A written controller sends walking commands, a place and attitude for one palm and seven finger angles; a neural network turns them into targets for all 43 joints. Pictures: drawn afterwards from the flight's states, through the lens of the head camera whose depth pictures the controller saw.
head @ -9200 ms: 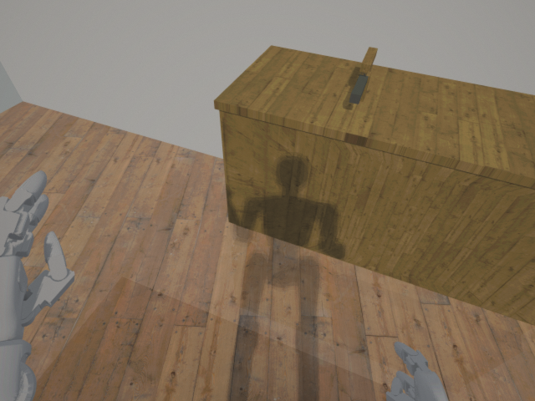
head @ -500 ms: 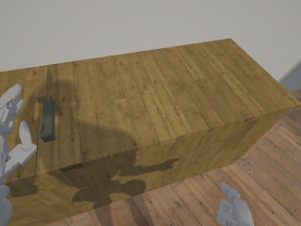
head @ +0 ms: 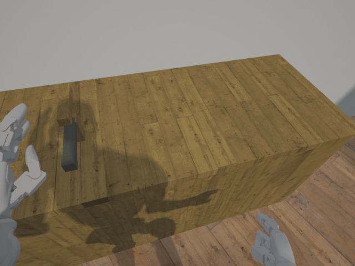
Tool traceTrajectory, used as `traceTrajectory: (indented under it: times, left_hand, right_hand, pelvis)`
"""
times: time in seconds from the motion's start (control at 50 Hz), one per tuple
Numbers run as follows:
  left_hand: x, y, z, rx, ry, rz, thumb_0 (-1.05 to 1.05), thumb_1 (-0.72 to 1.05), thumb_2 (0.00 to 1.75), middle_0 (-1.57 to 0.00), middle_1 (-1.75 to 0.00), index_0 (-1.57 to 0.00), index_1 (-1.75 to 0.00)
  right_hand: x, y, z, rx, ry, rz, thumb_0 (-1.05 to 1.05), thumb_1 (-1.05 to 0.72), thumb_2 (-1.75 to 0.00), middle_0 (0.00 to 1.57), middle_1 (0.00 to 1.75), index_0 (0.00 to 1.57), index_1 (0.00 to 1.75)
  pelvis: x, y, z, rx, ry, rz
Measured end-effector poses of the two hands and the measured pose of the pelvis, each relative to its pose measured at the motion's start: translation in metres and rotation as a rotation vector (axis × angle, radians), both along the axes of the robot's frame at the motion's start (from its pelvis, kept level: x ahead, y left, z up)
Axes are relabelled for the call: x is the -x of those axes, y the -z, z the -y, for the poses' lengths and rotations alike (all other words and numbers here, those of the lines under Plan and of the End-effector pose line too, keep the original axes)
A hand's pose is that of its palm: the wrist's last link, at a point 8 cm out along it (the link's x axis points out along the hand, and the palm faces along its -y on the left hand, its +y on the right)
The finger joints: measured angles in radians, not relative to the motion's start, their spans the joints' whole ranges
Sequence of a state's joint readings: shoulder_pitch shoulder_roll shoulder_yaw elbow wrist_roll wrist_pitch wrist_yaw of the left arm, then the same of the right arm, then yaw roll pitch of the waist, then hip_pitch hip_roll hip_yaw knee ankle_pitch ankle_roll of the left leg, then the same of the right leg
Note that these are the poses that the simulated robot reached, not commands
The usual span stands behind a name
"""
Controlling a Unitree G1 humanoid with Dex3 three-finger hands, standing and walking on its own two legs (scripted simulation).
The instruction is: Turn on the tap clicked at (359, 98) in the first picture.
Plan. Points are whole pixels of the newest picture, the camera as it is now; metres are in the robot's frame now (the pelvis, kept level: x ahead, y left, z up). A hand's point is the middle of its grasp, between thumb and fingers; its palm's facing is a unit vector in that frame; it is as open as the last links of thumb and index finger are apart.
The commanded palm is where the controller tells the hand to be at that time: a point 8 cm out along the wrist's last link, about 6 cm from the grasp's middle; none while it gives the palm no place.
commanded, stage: come to a stop and stand still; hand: left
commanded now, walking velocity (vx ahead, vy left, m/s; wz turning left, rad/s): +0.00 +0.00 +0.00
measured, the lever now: (69, 163) +0.32 +0.29 +0.02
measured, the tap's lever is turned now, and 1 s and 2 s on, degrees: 0 0 0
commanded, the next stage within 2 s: look again from close up in 0.32 s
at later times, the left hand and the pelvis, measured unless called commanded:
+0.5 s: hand (38, 170) +0.23 +0.26 +0.15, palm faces +0.30 -0.86 -0.42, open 7.4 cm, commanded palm +0.16 +0.30 +0.17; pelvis -0.01 +0.03 -0.01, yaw -1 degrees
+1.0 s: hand (10, 189) +0.19 +0.29 +0.15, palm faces +0.39 -0.85 -0.35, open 7.4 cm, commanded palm +0.13 +0.32 +0.17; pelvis -0.03 +0.04 +0.00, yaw -1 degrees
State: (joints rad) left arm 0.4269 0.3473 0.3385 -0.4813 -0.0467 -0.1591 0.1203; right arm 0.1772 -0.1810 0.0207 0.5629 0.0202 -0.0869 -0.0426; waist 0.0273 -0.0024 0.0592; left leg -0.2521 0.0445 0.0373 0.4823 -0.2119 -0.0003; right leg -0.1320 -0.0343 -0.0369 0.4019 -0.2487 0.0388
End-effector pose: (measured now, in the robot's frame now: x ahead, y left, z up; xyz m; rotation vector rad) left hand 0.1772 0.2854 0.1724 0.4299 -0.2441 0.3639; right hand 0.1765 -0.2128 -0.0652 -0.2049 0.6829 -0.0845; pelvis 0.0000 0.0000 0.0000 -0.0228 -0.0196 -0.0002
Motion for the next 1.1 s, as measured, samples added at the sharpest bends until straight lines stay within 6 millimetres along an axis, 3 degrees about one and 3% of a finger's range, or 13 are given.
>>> traceTrajectory:
  times: [0.2, 0.28, 0.34, 0.4, 0.48, 0.56, 0.64, 0.76, 0.88, 1.0, 1.1]
  left_hand:
    - [0.001, 0.001, -0.012, -0.002, -0.009, -0.003, 0.02, 0.89, 0.9, -0.21, -0.3, -0.21, -0.31]
    - [-0.015, -0.036, -0.032, -0.206, -0.007, 0.147, 0.02, 0.88, 0.9, -0.22, -0.3, -0.22, -0.31]
    - [-0.023, -0.049, -0.043, -0.218, -0.029, 0.223, 0.02, 0.89, 0.9, -0.22, -0.3, -0.22, -0.31]
    - [-0.023, -0.036, -0.033, -0.164, 0.026, 0.196, 0.01, 0.89, 0.9, -0.21, -0.3, -0.21, -0.3]
    - [-0.017, -0.002, -0.019, -0.095, 0.122, 0.075, 0.01, 0.89, 0.9, -0.21, -0.3, -0.21, -0.3]
    - [-0.009, 0.018, -0.029, -0.081, 0.12, -0.013, 0.01, 0.89, 0.9, -0.22, -0.3, -0.22, -0.31]
    - [0.002, 0.016, -0.043, -0.094, 0.065, -0.021, 0.02, 0.88, 0.9, -0.22, -0.3, -0.22, -0.31]
    - [0.019, 0.002, -0.047, -0.088, 0.025, 0.039, 0.02, 0.89, 0.9, -0.22, -0.3, -0.22, -0.31]
    - [0.024, 0.009, -0.05, -0.035, 0.004, 0.027, 0.01, 0.89, 0.9, -0.21, -0.3, -0.21, -0.31]
    - [0.024, 0.012, -0.044, 0.0, 0.012, 0.016, 0.02, 0.89, 0.9, -0.21, -0.3, -0.21, -0.31]
    - [0.023, 0.006, -0.033, -0.001, 0.031, 0.034, 0.02, 0.89, 0.9, -0.21, -0.3, -0.21, -0.31]
  right_hand:
    - [0.005, 0.002, -0.012, 0.002, -0.018, -0.032, 0.01, -0.9, -0.9, 0.21, 0.3, 0.2, 0.3]
    - [0.009, 0.007, -0.016, 0.041, -0.083, -0.046, 0.01, -0.9, -0.9, 0.21, 0.3, 0.2, 0.29]
    - [0.013, 0.009, -0.013, 0.031, -0.101, -0.054, 0.01, -0.9, -0.9, 0.21, 0.3, 0.2, 0.3]
    - [0.02, 0.004, -0.006, 0.032, -0.072, -0.035, 0.02, -0.9, -0.9, 0.21, 0.3, 0.2, 0.3]
    - [0.031, 0.0, 0.002, 0.068, -0.023, -0.043, 0.01, -0.9, -0.9, 0.21, 0.3, 0.2, 0.3]
    - [0.038, 0.0, 0.002, 0.103, -0.009, -0.078, 0.01, -0.9, -0.9, 0.21, 0.3, 0.2, 0.29]
    - [0.038, 0.003, -0.008, 0.1, -0.026, -0.079, 0.02, -0.9, -0.9, 0.2, 0.3, 0.2, 0.29]
    - [0.03, 0.003, -0.033, 0.053, -0.06, -0.028, 0.02, -0.9, -0.9, 0.21, 0.3, 0.2, 0.29]
    - [0.024, 0.0, -0.052, 0.015, -0.074, 0.021, 0.02, -0.9, -0.9, 0.21, 0.3, 0.2, 0.3]
    - [0.027, -0.005, -0.055, -0.001, -0.083, 0.04, 0.02, -0.9, -0.9, 0.21, 0.3, 0.2, 0.3]
    - [0.031, -0.005, -0.044, -0.001, -0.078, 0.028, 0.01, -0.9, -0.9, 0.21, 0.3, 0.2, 0.3]
  pelvis:
    - [0.001, -0.001, -0.008, 0.002, -0.002, -0.005]
    - [0.008, 0.004, -0.005, 0.002, -0.019, -0.02]
    - [0.008, 0.005, -0.007, 0.008, 0.002, -0.036]
    - [0.005, 0.006, -0.015, 0.009, 0.018, -0.036]
    - [0.004, 0.006, -0.024, 0.004, 0.022, -0.027]
    - [0.009, 0.007, -0.029, 0.007, 0.013, -0.021]
    - [0.016, 0.007, -0.034, 0.017, 0.006, -0.012]
    - [0.024, 0.007, -0.039, 0.031, 0.003, 0.002]
    - [0.03, 0.007, -0.042, 0.032, 0.007, 0.008]
    - [0.033, 0.005, -0.038, 0.027, 0.013, 0.01]
    - [0.032, 0.004, -0.028, 0.033, 0.011, 0.01]
